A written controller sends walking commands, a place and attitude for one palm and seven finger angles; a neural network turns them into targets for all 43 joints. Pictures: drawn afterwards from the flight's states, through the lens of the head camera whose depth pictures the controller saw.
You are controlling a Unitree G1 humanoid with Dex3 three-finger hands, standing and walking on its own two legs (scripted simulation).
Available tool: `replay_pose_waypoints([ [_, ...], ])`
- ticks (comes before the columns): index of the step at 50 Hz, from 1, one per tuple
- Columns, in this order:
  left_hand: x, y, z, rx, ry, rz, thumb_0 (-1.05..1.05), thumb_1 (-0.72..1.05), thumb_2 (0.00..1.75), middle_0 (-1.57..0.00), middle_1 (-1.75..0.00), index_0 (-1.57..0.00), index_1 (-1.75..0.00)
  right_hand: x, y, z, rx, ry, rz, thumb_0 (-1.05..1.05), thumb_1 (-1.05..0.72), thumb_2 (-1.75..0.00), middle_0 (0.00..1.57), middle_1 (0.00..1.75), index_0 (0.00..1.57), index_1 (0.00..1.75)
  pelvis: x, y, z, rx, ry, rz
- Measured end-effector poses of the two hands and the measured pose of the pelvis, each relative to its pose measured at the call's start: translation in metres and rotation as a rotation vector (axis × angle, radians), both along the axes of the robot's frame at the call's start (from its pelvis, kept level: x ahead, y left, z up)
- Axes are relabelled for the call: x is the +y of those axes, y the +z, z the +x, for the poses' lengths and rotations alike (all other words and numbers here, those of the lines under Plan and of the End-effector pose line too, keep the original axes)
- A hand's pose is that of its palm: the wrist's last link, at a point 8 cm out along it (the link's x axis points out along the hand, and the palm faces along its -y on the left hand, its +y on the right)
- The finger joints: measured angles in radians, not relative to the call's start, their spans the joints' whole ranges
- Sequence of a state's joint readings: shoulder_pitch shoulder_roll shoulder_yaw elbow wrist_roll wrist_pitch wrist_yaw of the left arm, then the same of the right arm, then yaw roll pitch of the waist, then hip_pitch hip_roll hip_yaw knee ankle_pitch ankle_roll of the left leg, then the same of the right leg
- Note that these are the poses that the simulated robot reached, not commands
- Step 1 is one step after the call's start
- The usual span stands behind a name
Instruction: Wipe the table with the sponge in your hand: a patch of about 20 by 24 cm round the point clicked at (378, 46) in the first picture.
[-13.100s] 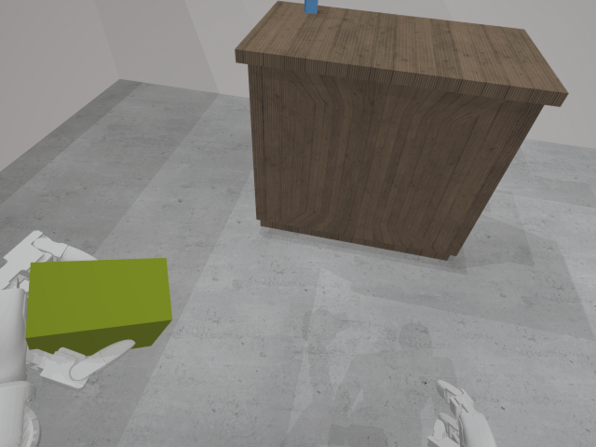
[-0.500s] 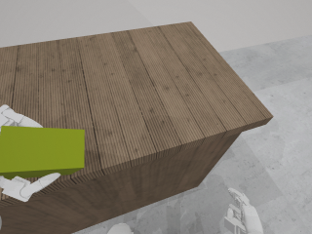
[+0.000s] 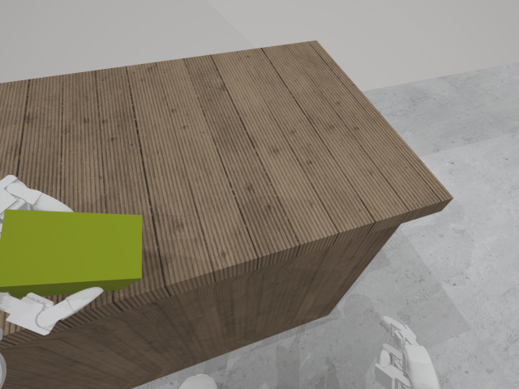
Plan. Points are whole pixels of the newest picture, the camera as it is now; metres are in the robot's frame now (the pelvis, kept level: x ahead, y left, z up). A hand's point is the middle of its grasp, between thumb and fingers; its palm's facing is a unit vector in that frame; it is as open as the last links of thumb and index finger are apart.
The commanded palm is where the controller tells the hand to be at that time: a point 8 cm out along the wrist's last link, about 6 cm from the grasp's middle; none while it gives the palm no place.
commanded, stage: shuffle to correct the standing spot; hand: left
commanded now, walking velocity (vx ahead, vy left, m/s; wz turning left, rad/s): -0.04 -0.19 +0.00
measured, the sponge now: (92, 257) +0.23 +0.21 +0.15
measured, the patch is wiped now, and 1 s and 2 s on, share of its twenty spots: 0.00 0.00 0.00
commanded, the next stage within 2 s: come to a stop and stand still in 1.08 s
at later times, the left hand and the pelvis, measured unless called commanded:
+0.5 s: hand (48, 261) +0.21 +0.24 +0.17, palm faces +0.32 -0.84 -0.44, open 10.7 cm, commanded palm +0.16 +0.28 +0.19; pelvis +0.00 +0.00 +0.00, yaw +0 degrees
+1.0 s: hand (57, 256) +0.22 +0.23 +0.17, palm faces +0.32 -0.85 -0.42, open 10.7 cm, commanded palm +0.16 +0.27 +0.19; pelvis +0.00 -0.01 +0.00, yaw -1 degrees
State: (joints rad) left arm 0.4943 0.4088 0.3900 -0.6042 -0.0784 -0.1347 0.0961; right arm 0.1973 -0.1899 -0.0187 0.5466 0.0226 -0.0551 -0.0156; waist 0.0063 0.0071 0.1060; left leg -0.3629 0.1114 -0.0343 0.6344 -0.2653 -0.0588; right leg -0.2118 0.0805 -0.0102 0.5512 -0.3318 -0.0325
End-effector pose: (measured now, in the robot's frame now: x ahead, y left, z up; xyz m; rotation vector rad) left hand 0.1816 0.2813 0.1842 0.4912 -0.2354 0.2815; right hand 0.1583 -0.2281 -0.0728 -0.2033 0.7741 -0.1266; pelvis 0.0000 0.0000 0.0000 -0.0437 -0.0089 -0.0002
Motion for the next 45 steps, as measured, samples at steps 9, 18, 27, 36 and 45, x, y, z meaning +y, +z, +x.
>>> replay_pose_waypoints([
  [9,-0.002,0.002,0.004,0.010,-0.002,0.018,-0.01,-0.54,1.02,-0.66,-1.36,-0.66,-1.36,-0.001,0.001,0.006,-0.008,0.004,0.008,0.01,-0.90,-0.90,0.20,0.30,0.20,0.30,-0.003,0.001,0.003,0.006,0.000,-0.002],
  [18,-0.004,0.004,0.001,0.006,-0.004,0.019,-0.01,-0.54,1.02,-0.66,-1.36,-0.66,-1.36,-0.001,0.003,0.008,-0.016,0.004,0.007,0.01,-0.90,-0.90,0.20,0.30,0.20,0.30,-0.003,0.001,0.001,-0.003,0.001,0.001],
  [27,-0.001,0.001,-0.007,0.004,0.006,-0.003,-0.01,-0.54,1.02,-0.66,-1.36,-0.66,-1.36,0.000,0.004,0.003,-0.024,0.005,0.004,0.01,-0.90,-0.90,0.20,0.30,0.20,0.30,-0.001,0.001,-0.004,-0.003,-0.005,0.003],
  [36,-0.001,0.004,-0.009,0.008,0.015,0.012,-0.01,-0.54,1.02,-0.66,-1.36,-0.67,-1.36,0.006,0.002,-0.004,-0.016,0.016,0.025,0.01,-0.90,-0.90,0.20,0.30,0.20,0.30,-0.002,0.002,-0.008,-0.001,0.002,-0.004],
  [45,-0.008,0.001,-0.008,0.007,0.008,0.000,-0.01,-0.54,1.02,-0.66,-1.36,-0.67,-1.36,-0.001,-0.003,-0.005,0.000,0.011,0.022,0.01,-0.90,-0.90,0.20,0.30,0.20,0.30,-0.006,0.000,-0.006,0.001,-0.008,0.003],
])
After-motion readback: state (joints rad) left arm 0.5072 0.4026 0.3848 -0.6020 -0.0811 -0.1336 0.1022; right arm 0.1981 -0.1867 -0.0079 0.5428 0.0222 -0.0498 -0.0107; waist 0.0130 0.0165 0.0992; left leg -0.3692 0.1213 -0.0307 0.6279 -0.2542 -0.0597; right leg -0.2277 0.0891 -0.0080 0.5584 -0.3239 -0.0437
